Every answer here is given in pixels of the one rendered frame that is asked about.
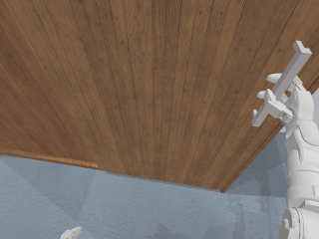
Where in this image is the robot left hand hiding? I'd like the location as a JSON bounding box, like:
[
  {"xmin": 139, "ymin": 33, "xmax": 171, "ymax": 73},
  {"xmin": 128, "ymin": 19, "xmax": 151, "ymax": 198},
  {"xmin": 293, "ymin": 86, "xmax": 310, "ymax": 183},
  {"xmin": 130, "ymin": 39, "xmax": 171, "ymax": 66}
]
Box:
[{"xmin": 61, "ymin": 226, "xmax": 82, "ymax": 239}]

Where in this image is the handle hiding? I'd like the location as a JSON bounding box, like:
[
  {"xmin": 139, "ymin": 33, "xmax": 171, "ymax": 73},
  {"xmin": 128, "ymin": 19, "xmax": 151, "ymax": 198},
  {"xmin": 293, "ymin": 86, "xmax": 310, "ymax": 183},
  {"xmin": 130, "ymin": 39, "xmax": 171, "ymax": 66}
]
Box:
[{"xmin": 251, "ymin": 40, "xmax": 312, "ymax": 127}]

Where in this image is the robot right hand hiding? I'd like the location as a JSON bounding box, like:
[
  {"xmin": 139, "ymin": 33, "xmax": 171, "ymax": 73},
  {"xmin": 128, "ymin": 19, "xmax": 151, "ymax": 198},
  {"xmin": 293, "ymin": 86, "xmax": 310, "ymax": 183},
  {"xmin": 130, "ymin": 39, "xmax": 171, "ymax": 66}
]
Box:
[{"xmin": 257, "ymin": 73, "xmax": 314, "ymax": 129}]

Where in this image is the right robot forearm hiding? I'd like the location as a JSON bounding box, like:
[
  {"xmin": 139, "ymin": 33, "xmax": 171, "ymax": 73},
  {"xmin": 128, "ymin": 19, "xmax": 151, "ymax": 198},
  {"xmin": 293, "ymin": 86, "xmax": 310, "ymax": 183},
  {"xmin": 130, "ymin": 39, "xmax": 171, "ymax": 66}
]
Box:
[{"xmin": 285, "ymin": 120, "xmax": 319, "ymax": 214}]

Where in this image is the right robot upper arm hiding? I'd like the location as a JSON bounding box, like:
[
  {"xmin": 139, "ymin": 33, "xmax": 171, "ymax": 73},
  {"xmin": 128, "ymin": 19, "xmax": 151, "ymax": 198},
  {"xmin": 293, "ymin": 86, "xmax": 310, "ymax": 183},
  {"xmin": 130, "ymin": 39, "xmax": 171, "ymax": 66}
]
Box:
[{"xmin": 278, "ymin": 207, "xmax": 319, "ymax": 239}]

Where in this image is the wardrobe door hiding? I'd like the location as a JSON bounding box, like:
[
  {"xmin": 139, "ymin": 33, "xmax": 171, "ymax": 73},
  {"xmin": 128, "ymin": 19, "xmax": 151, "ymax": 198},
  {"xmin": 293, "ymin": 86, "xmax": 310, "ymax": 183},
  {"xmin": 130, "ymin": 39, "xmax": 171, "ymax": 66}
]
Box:
[
  {"xmin": 3, "ymin": 0, "xmax": 319, "ymax": 190},
  {"xmin": 0, "ymin": 0, "xmax": 96, "ymax": 163}
]

